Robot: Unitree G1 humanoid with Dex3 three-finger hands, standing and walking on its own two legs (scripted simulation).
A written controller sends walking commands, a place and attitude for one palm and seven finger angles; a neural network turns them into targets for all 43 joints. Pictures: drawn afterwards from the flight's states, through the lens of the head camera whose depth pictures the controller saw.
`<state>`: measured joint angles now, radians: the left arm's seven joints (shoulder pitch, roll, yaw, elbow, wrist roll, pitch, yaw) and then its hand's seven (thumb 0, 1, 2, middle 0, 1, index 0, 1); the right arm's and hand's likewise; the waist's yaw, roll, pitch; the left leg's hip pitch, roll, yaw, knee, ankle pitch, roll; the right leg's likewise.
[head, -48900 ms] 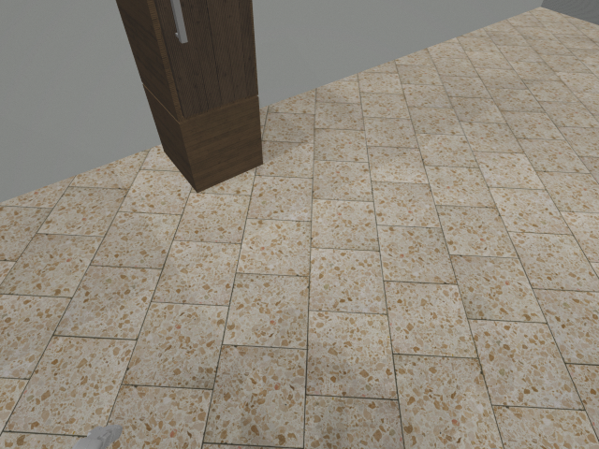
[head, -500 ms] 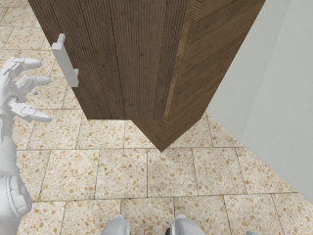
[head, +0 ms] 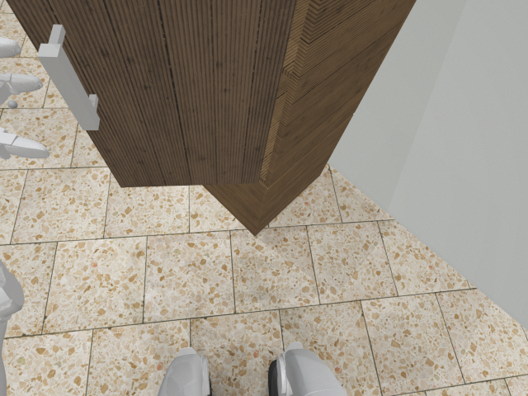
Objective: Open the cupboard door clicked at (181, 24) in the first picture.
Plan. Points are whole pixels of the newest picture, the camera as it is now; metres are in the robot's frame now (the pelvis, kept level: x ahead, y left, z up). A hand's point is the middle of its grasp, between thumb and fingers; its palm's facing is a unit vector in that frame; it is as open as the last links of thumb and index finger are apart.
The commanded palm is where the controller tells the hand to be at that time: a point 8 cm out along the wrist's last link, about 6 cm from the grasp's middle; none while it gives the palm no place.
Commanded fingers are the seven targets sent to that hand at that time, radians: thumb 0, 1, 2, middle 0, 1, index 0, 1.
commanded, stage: move the hooked fingers beside the handle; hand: left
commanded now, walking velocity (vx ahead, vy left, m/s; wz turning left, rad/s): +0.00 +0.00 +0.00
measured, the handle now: (75, 81) +0.54 +0.24 +0.08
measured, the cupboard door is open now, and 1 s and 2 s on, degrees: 50 50 49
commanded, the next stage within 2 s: slide the fingers in behind the handle in 0.74 s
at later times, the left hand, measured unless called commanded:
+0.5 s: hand (18, 109) +0.49 +0.29 +0.09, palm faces +0.00 -1.00 +0.00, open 14.0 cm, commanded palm +0.47 +0.33 +0.09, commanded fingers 0.00 -0.50 0.30 -0.30 -1.20 -0.30 -1.20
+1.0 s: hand (25, 108) +0.49 +0.28 +0.09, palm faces +0.02 -1.00 -0.02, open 14.0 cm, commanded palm +0.47 +0.32 +0.09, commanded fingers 0.00 -0.50 0.30 -0.30 -1.20 -0.30 -1.20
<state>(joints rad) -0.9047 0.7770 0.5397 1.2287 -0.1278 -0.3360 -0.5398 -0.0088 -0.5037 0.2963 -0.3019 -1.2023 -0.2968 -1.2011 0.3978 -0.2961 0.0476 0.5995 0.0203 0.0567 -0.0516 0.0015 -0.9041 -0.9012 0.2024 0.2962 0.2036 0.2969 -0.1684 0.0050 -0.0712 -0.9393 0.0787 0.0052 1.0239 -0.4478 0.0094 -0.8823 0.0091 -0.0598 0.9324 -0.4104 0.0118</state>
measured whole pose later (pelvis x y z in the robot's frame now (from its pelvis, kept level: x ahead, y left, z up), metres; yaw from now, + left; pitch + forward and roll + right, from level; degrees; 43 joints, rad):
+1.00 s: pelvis +0.01 +0.00 +0.00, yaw +0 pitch +21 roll -4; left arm -0.85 0.73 0.52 1.18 -0.14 -0.33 -0.52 -0.01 -0.50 0.30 -0.30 -1.20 -0.30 -1.20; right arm 0.40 -0.29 0.05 0.58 0.02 0.09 -0.04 0.00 -0.90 -0.90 0.20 0.30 0.20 0.30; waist -0.16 0.01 -0.08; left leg -0.93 0.08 0.00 1.02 -0.46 0.01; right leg -0.87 0.02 -0.06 0.92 -0.42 0.01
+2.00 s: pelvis +0.01 -0.01 +0.00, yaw +0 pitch +20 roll -3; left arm -0.82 0.55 0.43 1.11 -0.13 -0.35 -0.34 -0.01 -0.50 0.30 -0.30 -1.20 -0.30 -1.20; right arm 0.39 -0.27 0.03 0.60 0.01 0.08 -0.02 0.00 -0.90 -0.90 0.20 0.30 0.20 0.30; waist -0.16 0.02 -0.10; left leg -0.88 0.07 0.01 1.00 -0.46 0.00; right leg -0.84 0.01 -0.05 0.92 -0.43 0.01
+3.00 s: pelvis +0.01 +0.00 +0.00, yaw +0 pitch +20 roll -3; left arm -0.83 0.53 0.41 1.10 -0.14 -0.36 -0.34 0.00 0.31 0.65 -0.36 -1.29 -0.36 -1.29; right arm 0.40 -0.26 0.03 0.61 0.01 0.07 -0.01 0.00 -0.90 -0.90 0.20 0.30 0.20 0.30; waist -0.15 0.02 -0.10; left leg -0.90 0.07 0.01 1.01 -0.46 0.01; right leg -0.85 0.01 -0.05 0.93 -0.43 0.02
